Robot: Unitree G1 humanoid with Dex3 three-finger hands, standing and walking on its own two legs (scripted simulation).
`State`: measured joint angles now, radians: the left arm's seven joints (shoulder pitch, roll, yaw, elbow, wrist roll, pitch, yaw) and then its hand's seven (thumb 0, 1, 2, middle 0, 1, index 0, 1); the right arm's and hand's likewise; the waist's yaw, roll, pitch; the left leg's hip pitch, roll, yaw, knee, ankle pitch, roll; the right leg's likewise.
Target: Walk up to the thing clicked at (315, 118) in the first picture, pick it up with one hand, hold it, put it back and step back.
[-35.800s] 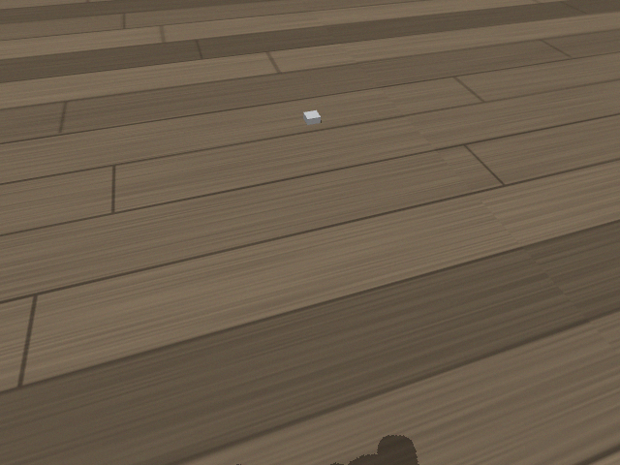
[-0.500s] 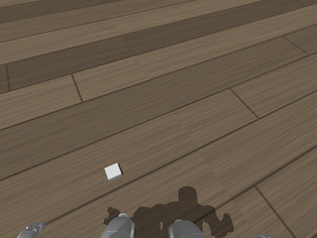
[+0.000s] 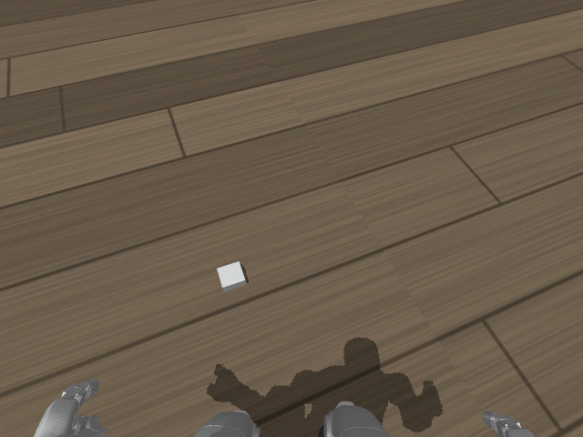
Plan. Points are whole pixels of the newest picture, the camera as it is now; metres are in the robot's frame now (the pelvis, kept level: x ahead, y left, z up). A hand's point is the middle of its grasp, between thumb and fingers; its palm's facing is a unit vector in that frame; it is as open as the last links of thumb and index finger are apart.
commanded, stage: step back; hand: left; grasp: from above
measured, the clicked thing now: (231, 276) +0.62 +0.22 -0.73
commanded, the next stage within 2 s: none
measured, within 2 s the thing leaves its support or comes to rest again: neither
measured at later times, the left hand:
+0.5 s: hand out of the picture -0.06 +0.25 -0.12, palm faces -0.07 -0.90 -0.44, open 7.4 cm
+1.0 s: hand out of the picture -0.21 +0.28 -0.14, palm faces -0.05 -0.91 -0.41, open 7.4 cm
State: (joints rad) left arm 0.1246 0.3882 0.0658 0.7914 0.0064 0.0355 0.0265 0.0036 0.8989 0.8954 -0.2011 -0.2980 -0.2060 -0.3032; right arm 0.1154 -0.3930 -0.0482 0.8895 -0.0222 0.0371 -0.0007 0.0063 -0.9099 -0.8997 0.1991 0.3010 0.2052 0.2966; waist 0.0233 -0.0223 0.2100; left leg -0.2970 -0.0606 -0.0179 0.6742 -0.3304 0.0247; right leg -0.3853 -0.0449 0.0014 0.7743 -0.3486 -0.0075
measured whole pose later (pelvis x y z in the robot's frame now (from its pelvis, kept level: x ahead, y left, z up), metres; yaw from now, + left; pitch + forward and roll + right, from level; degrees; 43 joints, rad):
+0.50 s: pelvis -0.15 -0.02 +0.01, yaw -4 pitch -2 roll +2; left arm 0.22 0.34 0.07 0.86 0.04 0.03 0.01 0.01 0.90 0.90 -0.20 -0.30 -0.21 -0.30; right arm 0.16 -0.42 -0.06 0.87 -0.01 0.07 -0.01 0.01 -0.91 -0.90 0.20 0.30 0.21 0.30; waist 0.02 0.04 0.15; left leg -0.54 -0.13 -0.16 1.18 -0.45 -0.02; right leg -0.30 -0.03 0.02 0.66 -0.32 -0.01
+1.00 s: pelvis -0.32 +0.01 +0.01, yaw -4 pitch -2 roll -1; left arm 0.16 0.39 0.07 0.86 0.01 0.04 0.02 0.00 0.90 0.90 -0.20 -0.30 -0.20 -0.30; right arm 0.09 -0.38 -0.04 0.83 -0.04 0.05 0.00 0.01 -0.91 -0.90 0.20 0.30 0.21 0.30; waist 0.02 0.00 0.17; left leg -0.39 0.04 0.01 0.65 -0.23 0.01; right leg -0.29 0.03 0.03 0.82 -0.48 0.02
